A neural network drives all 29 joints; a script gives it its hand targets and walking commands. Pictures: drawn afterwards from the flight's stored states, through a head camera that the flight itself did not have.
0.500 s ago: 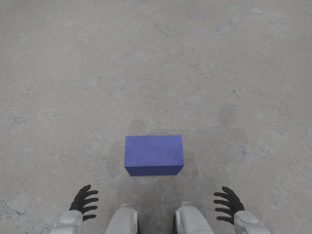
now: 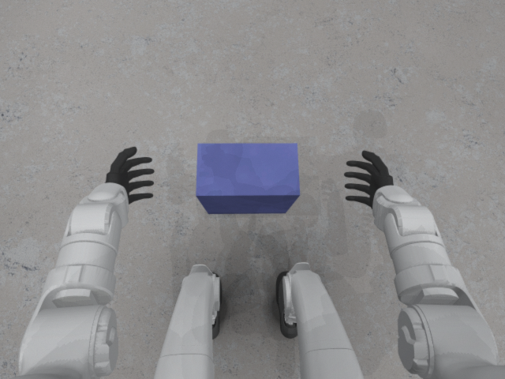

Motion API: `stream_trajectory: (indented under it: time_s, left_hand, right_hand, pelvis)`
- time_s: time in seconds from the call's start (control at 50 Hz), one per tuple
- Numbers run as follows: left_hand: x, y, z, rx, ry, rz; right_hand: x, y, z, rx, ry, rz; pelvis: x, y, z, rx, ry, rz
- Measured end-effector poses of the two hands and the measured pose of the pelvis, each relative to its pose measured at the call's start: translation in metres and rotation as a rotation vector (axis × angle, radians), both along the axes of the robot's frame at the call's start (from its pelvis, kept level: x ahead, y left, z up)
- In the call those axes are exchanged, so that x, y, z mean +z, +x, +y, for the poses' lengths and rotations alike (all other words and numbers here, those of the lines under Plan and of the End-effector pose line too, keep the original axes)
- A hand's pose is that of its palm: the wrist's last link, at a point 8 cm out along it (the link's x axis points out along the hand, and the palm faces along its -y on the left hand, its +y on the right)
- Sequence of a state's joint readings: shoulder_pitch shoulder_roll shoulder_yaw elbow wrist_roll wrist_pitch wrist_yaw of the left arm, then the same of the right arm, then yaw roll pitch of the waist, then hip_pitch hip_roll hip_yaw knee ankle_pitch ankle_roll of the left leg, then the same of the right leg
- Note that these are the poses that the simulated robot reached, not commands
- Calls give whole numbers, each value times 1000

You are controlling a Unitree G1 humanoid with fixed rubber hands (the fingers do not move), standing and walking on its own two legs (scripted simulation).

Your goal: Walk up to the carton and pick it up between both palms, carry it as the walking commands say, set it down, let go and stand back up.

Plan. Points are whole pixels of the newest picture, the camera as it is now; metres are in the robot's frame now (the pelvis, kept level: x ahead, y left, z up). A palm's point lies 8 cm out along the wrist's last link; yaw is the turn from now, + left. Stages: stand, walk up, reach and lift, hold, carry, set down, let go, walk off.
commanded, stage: reach and lift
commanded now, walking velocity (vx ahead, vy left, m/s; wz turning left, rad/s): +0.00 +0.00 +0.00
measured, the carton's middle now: (247, 183) +0.51 +0.00 -0.52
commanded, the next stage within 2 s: none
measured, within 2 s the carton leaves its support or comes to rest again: neither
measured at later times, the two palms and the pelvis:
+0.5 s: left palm (126, 122) +0.53 +0.24 -0.13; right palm (367, 125) +0.52 -0.23 -0.14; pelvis -0.01 +0.00 -0.01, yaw +0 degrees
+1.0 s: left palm (145, 131) +0.54 +0.23 -0.21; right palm (347, 134) +0.54 -0.22 -0.22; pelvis -0.01 +0.00 -0.07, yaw +0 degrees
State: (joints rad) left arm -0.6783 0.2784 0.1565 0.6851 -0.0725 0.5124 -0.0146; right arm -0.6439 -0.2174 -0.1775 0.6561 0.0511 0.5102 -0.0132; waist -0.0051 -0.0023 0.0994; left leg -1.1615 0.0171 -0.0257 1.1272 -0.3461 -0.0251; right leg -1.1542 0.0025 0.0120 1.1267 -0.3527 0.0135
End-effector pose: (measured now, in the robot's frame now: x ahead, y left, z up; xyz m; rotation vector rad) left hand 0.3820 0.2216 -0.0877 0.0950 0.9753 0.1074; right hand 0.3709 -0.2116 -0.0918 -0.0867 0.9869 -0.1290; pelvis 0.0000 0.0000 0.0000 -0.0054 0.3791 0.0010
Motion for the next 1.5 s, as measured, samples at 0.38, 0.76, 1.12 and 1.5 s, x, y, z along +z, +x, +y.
stream_trajectory:
  time_s: [0.38,0.76,1.12,1.5]
  left_hand:
    - [-27,109,10,30,5,-202]
    - [-62,163,19,28,-8,-337]
    - [-167,164,-3,19,-6,-318]
    - [-278,163,0,26,-5,-302]
  right_hand:
    - [-30,111,-15,-28,7,-212]
    - [-71,178,1,-17,11,-334]
    - [-170,162,-7,-74,28,-325]
    - [-283,166,3,-59,18,-306]
  pelvis:
    - [-22,-7,0,-18,9,206]
    - [-21,3,-1,5,-8,140]
    - [-115,-20,3,0,-5,155]
    - [-221,-32,1,0,-7,194]
